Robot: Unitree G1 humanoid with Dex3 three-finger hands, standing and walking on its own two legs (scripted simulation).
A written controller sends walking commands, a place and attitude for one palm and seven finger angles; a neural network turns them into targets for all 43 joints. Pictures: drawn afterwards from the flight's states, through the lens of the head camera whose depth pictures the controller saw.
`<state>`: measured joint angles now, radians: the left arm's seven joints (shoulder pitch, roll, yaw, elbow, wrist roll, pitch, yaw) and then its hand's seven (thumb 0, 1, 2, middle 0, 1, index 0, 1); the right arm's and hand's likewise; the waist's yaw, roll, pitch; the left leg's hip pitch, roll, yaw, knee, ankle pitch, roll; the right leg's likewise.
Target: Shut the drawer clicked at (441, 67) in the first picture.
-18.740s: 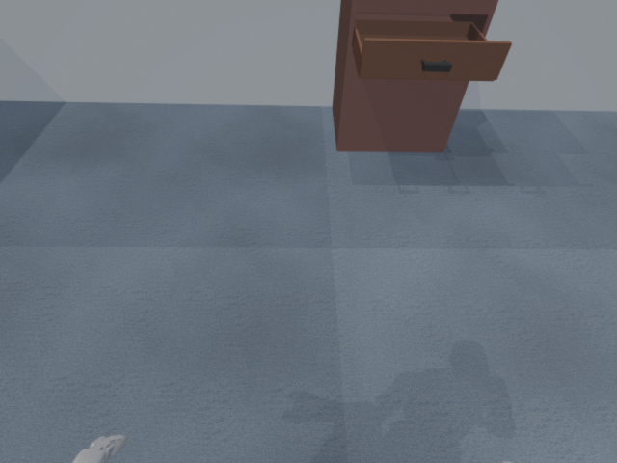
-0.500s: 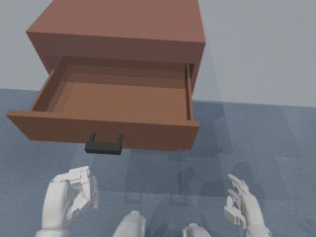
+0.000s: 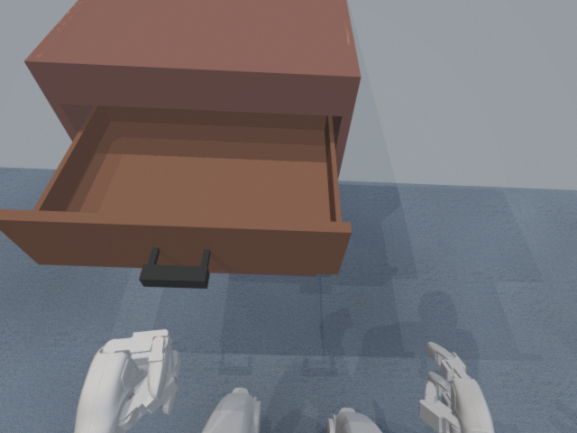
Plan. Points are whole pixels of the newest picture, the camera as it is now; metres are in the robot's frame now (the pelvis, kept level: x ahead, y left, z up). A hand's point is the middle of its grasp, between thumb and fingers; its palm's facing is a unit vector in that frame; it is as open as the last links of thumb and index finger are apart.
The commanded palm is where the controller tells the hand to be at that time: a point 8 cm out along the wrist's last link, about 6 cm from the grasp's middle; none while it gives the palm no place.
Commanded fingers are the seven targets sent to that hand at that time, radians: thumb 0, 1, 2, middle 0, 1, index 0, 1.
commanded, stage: raise the hand and make a fist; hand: left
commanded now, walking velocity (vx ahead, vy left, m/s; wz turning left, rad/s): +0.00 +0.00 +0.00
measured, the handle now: (178, 265) +0.37 +0.20 -0.04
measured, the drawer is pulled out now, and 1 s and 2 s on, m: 0.28 0.28 0.28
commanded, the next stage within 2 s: bring the fist close to the handle in 0.10 s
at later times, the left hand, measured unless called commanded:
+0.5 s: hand (185, 367) +0.20 +0.14 +0.03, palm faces +0.02 -1.00 -0.04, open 3.3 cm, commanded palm +0.18 +0.20 +0.03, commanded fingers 0.00 0.90 0.90 -1.40 -1.60 -1.40 -1.60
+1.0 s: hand (196, 338) +0.25 +0.14 -0.02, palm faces -0.02 -1.00 -0.02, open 3.3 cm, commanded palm +0.23 +0.20 -0.02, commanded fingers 0.00 0.90 0.90 -1.40 -1.60 -1.40 -1.60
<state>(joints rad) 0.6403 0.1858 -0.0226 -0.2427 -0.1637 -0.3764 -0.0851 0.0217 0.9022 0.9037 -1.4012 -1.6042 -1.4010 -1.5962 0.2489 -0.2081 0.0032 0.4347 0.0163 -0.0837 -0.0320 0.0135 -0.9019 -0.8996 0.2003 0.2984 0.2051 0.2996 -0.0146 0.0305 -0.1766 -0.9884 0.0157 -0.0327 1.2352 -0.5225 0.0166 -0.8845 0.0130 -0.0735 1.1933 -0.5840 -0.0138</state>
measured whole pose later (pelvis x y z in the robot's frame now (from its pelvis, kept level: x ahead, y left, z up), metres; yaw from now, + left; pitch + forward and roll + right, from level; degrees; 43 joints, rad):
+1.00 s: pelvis -0.01 -0.01 -0.05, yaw -1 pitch +23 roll -3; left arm 0.27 0.19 0.05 0.06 -0.18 -0.48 -0.11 0.02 0.90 0.90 -1.40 -1.60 -1.40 -1.60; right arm 0.18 -0.23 0.01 0.52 -0.01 -0.11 -0.01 0.01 -0.90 -0.90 0.20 0.30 0.20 0.30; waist -0.03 0.03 -0.20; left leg -1.27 0.02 -0.04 1.43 -0.57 0.01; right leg -1.17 0.02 -0.08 1.41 -0.65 -0.03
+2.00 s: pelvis -0.01 -0.01 -0.06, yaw -1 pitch +25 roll -4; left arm 0.06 0.21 0.08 0.23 -0.17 -0.48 -0.09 0.03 0.85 0.91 -1.40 -1.60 -1.40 -1.60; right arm 0.15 -0.23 0.02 0.54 -0.01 -0.03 -0.01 0.01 -0.90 -0.90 0.20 0.30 0.20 0.30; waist -0.03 0.02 -0.20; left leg -1.34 0.02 -0.05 1.47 -0.58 0.01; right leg -1.24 0.02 -0.08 1.45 -0.65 -0.03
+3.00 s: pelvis -0.03 +0.01 -0.06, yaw -2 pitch +27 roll -5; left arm -0.57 0.29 0.22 0.82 -0.09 -0.52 -0.04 0.03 0.77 0.92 -1.40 -1.60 -1.40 -1.60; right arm 0.22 -0.24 0.04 0.64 -0.02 0.01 -0.01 0.01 -0.90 -0.90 0.20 0.30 0.21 0.30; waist -0.11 0.03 -0.17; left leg -1.42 0.02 -0.03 1.47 -0.53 0.03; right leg -1.32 0.01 -0.07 1.44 -0.60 0.00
